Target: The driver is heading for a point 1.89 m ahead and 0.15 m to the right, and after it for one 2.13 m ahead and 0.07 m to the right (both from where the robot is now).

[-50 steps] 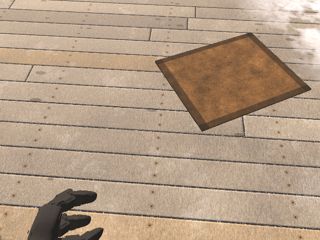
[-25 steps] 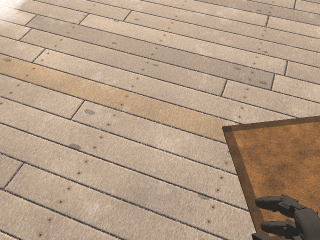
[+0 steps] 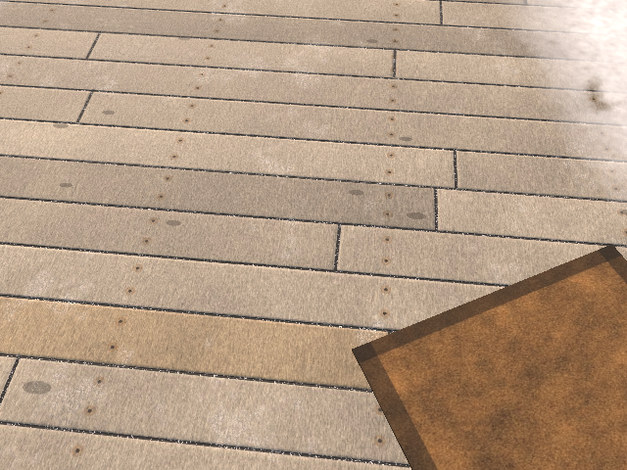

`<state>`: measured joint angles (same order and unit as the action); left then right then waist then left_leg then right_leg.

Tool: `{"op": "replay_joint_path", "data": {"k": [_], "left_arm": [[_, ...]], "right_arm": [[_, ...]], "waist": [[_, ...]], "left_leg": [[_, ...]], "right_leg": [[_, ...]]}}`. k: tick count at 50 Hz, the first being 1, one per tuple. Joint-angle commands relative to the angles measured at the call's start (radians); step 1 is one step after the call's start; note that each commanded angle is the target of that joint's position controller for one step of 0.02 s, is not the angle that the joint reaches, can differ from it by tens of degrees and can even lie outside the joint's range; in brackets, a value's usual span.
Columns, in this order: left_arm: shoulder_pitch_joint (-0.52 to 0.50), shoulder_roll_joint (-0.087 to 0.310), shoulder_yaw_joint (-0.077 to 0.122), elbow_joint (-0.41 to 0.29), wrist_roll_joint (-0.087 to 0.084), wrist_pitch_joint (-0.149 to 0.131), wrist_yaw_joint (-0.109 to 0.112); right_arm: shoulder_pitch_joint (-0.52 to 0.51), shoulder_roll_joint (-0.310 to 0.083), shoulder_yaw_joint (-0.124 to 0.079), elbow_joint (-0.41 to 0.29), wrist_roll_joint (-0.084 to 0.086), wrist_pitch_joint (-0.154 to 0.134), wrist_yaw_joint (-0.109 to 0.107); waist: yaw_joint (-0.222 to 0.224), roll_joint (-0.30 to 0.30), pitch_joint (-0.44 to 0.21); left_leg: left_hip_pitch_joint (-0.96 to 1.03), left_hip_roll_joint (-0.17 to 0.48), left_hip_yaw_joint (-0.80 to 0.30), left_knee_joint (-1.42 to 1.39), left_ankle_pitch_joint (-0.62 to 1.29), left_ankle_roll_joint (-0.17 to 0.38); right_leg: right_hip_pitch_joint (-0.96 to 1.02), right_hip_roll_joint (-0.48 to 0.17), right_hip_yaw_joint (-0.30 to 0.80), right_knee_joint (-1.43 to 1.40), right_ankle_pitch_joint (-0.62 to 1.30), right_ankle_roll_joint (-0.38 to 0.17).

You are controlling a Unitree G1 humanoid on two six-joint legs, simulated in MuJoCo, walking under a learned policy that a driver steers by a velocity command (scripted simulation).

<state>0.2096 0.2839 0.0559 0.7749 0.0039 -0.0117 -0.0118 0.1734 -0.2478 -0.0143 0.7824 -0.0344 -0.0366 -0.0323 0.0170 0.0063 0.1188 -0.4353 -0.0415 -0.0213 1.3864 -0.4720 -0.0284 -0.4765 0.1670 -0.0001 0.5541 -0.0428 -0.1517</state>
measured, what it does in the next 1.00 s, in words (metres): walks ahead, turning right: left foot, then right foot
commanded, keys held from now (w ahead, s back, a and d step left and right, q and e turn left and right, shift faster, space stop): e+shift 0.16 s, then shift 0.02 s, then w+shift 0.82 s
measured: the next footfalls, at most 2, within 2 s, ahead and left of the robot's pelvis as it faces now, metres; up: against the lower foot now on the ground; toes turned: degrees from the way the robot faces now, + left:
left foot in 0.40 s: +0.16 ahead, +0.15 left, +0.00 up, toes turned -19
right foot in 0.86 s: +0.39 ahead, -0.20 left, +0.00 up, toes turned -21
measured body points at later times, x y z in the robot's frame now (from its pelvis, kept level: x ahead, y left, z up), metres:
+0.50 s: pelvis +0.12 +0.05 +0.03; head +0.12 +0.07 +0.48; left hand +0.34 +0.27 -0.07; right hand +0.10 -0.24 -0.08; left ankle +0.12 +0.16 -0.71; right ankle +0.14 -0.06 -0.67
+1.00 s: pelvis +0.38 -0.10 +0.02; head +0.40 -0.10 +0.47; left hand +0.58 +0.11 -0.09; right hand +0.30 -0.36 -0.11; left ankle +0.32 +0.08 -0.61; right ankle +0.35 -0.19 -0.71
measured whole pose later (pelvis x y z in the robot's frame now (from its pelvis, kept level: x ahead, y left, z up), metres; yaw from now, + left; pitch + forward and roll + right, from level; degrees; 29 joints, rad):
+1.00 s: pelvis +0.38 -0.10 +0.02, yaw -19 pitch +2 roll -1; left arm 0.24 0.28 0.04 0.76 0.04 -0.06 -0.01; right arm 0.39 -0.27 -0.04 0.87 -0.02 -0.07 0.03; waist -0.04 0.02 0.00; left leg -0.40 0.07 -0.04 1.21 -0.29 0.09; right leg -0.28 0.04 -0.06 0.51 -0.26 -0.04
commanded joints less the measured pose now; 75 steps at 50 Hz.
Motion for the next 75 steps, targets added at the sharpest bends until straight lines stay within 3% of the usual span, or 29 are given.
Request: {"op": "replay_joint_path", "data": {"k": [1,8,14,17,19,20,21,22,24,28,39,42,43,44,45,46,47,50,54,60,63,64,65,66,67,68,70,72,75], "left_arm": [[0.11,0.124,0.038,-0.047,0.0,0.015,0.017],[0.071,0.195,0.076,-0.088,0.001,0.045,0.018],[0.096,0.164,0.069,-0.09,0.015,0.046,-0.002],[0.045,0.149,0.059,-0.1,0.023,0.045,-0.013],[-0.019,0.128,0.049,-0.115,0.026,0.044,-0.007],[-0.027,0.096,0.041,-0.122,0.019,0.036,0.001],[-0.002,-0.01,0.007,-0.139,0.006,0.014,0.006],[-0.078,0.062,0.013,-0.191,0.014,-0.004,-0.003],[-0.087,0.121,0.021,-0.186,0.026,-0.023,-0.024],[-0.088,0.114,0.019,-0.169,0.043,-0.011,-0.043],[-0.381,0.067,-0.019,-0.251,0.032,-0.022,-0.068],[-0.095,0.106,0.005,-0.178,0.039,-0.034,-0.031],[0.143,0.151,0.026,-0.104,0.048,-0.043,-0.012],[0.296,0.27,0.062,-0.08,0.075,-0.046,0.005],[0.334,0.288,0.062,-0.068,0.056,-0.05,0.003],[0.245,0.237,0.048,-0.051,0.056,-0.049,0.006],[0.23,0.175,0.031,-0.036,0.047,-0.054,0.0],[0.107,0.11,0.01,-0.028,0.026,-0.062,0.007],[0.156,0.102,0.011,0.021,0.008,-0.095,-0.001],[0.211,0.149,0.013,0.07,-0.017,-0.126,-0.006],[0.247,0.211,0.027,0.105,0.023,-0.101,0.014],[0.244,0.231,0.032,0.11,0.046,-0.081,0.028],[0.213,0.237,0.035,0.103,0.058,-0.061,0.04],[0.228,0.185,0.021,0.083,0.06,-0.062,0.041],[0.326,0.044,-0.013,0.025,0.006,-0.089,0.001],[0.233,0.113,-0.009,0.014,0.02,-0.107,0.006],[0.063,0.104,-0.023,-0.037,0.03,-0.129,0.009],[0.025,0.068,-0.038,-0.065,0.064,-0.099,0.004],[-0.043,0.065,-0.045,-0.115,0.07,-0.056,-0.003]], "right_arm": [[0.102,-0.131,-0.025,-0.074,-0.019,0.052,-0.01],[-0.033,-0.119,-0.026,-0.137,0.0,0.084,-0.006],[-0.057,-0.125,-0.027,-0.126,-0.011,0.044,0.016],[-0.004,-0.114,-0.024,-0.105,0.016,0.021,0.02],[0.144,-0.121,-0.032,-0.056,0.023,0.007,0.01],[0.2,-0.167,-0.044,-0.038,0.018,-0.002,-0.005],[0.193,-0.2,-0.042,-0.063,0.004,-0.013,-0.009],[0.123,-0.278,-0.071,-0.065,-0.018,-0.015,-0.007],[0.08,-0.221,-0.068,-0.066,0.005,-0.03,0.017],[0.166,-0.198,-0.063,-0.031,0.02,-0.054,0.035],[0.395,-0.188,-0.068,0.081,0.014,-0.053,0.036],[0.364,-0.223,-0.07,0.11,0.024,-0.048,0.028],[0.315,-0.229,-0.069,0.095,0.029,-0.05,0.027],[0.323,-0.125,-0.04,0.029,0.057,-0.06,0.039],[0.255,-0.113,-0.041,-0.004,0.043,-0.073,0.042],[0.144,-0.164,-0.06,-0.019,0.034,-0.07,0.04],[0.103,-0.137,-0.051,-0.025,0.024,-0.077,0.049],[0.165,-0.088,-0.035,-0.017,-0.013,-0.039,0.079],[-0.021,-0.075,-0.024,-0.098,-0.01,-0.015,0.092],[-0.175,-0.062,-0.007,-0.144,0.009,-0.023,0.107],[-0.111,-0.118,-0.025,-0.118,0.005,-0.019,0.083],[0.033,-0.149,-0.038,-0.082,0.007,-0.018,0.074],[0.271,-0.183,-0.058,-0.009,0.008,-0.015,0.061],[0.425,-0.266,-0.087,0.023,-0.001,-0.008,0.043],[0.363,-0.376,-0.121,0.029,0.004,-0.001,0.043],[0.281,-0.314,-0.118,0.002,0.01,0.0,0.056],[0.229,-0.235,-0.104,0.032,0.014,-0.01,0.052],[0.192,-0.173,-0.083,0.054,0.019,-0.019,0.04],[0.204,-0.18,-0.081,0.047,0.031,-0.041,0.042]], "waist": [[-0.024,0.01,-0.204],[-0.004,-0.062,-0.229],[0.043,-0.132,-0.192],[0.009,-0.156,-0.171],[-0.088,-0.1,-0.122],[-0.118,0.047,-0.103],[-0.092,0.2,-0.129],[-0.053,0.134,-0.045],[-0.014,0.04,-0.047],[-0.041,0.088,-0.052],[-0.157,0.128,0.036],[0.016,0.152,-0.144],[0.141,0.123,-0.272],[0.187,-0.111,-0.45],[0.175,-0.227,-0.524],[0.143,-0.107,-0.32],[0.109,-0.034,-0.19],[-0.025,-0.13,-0.097],[-0.036,-0.105,0.05],[-0.026,-0.048,0.055],[-0.063,-0.095,-0.076],[-0.134,-0.121,-0.167],[-0.248,-0.106,-0.287],[-0.278,-0.034,-0.392],[-0.113,0.406,-0.489],[-0.131,0.205,-0.47],[-0.09,-0.035,-0.226],[-0.011,-0.047,-0.134],[0.013,-0.002,-0.044]], "left_leg": [[-0.118,0.052,-0.063,-0.101,0.005,-0.017],[-0.113,0.019,-0.095,-0.382,0.155,-0.027],[-0.058,0.024,-0.054,-0.584,0.148,-0.021],[0.184,-0.006,-0.01,-0.751,0.093,0.015],[0.418,-0.006,0.027,-0.983,0.169,0.069],[0.515,0.079,-0.067,-1.088,0.08,0.09],[0.542,0.336,-0.381,-1.15,-0.164,0.118],[0.413,0.439,-0.658,-1.253,-0.357,0.198],[0.365,0.376,-0.553,-1.238,-0.269,0.201],[0.31,0.242,-0.31,-1.268,-0.099,0.182],[0.498,0.276,-0.124,-1.309,0.418,0.198],[0.431,0.267,-0.004,-0.936,1.2,0.166],[0.234,0.224,0.036,-0.663,1.119,0.147],[-0.159,0.121,0.071,-0.253,0.658,0.108],[-0.311,0.006,-0.05,-0.051,0.016,0.132],[-0.426,0.063,-0.083,0.012,0.103,0.152],[-0.372,0.122,-0.093,-0.069,0.179,0.156],[-0.28,0.174,-0.039,-0.165,0.208,0.104],[-0.39,0.215,0.002,-0.337,0.338,0.059],[-0.073,0.127,0.105,-0.755,0.643,0.121],[0.0,-0.008,0.183,-0.774,0.432,0.171],[0.14,-0.05,0.178,-0.761,0.353,0.191],[0.381,-0.072,0.179,-0.792,0.312,0.211],[0.639,0.06,-0.013,-0.745,0.073,0.239],[0.876,0.327,-0.688,-0.994,-0.213,0.415],[0.878,0.32,-0.854,-1.118,-0.162,0.415],[0.577,0.256,-0.582,-1.121,0.098,0.344],[0.325,0.165,-0.443,-1.15,0.152,0.325],[0.14,0.139,-0.399,-1.223,0.163,0.367]], "right_leg": [[0.252,-0.33,0.477,-0.231,0.436,-0.174],[0.222,-0.203,0.528,-0.273,-0.065,0.015],[0.248,-0.198,0.577,-0.353,-0.603,-0.024],[0.067,-0.201,0.592,-0.348,-0.611,-0.019],[-0.09,-0.136,0.525,-0.278,-0.597,0.042],[-0.207,-0.059,0.419,-0.046,-0.601,0.095],[-0.285,0.03,0.247,0.276,-0.484,0.112],[-0.461,-0.018,0.233,0.375,-0.314,0.111],[-0.442,-0.086,0.25,0.451,-0.163,0.133],[-0.361,-0.101,0.169,0.492,-0.057,0.169],[-0.203,-0.182,-0.105,0.037,-0.128,0.104],[0.274,-0.069,-0.154,-0.022,-0.216,0.028],[0.609,-0.12,-0.085,-0.018,-0.224,-0.002],[0.975,-0.424,0.341,-0.083,-0.675,-0.079],[0.965,-0.57,0.756,-0.275,-0.904,-0.09],[0.831,-0.527,0.653,-0.281,-0.762,-0.063],[0.657,-0.467,0.452,-0.254,-0.48,-0.031],[0.377,-0.377,0.332,-0.398,-0.505,-0.041],[0.275,-0.346,0.213,-0.538,-0.343,-0.074],[0.325,-0.33,0.004,-0.636,0.198,-0.04],[0.618,-0.364,-0.091,-0.373,0.865,0.014],[0.637,-0.382,-0.11,-0.15,1.012,0.03],[0.569,-0.36,-0.139,0.169,1.015,0.049],[0.345,-0.316,-0.131,0.553,0.703,0.059],[-0.103,-0.089,-0.072,0.954,-0.286,0.125],[-0.252,-0.115,0.076,1.026,-0.317,0.095],[-0.25,-0.223,0.084,0.872,-0.219,0.082],[-0.148,-0.267,0.086,0.737,-0.26,0.111],[-0.143,-0.293,0.061,0.549,-0.306,0.173]]}}
Keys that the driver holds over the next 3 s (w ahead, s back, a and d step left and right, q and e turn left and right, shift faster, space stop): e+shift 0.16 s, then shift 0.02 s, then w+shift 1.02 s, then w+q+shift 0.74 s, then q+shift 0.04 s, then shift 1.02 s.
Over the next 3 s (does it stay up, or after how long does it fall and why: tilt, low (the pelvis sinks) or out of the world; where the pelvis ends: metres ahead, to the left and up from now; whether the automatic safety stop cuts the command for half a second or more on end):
stays up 1.59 -0.27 0.03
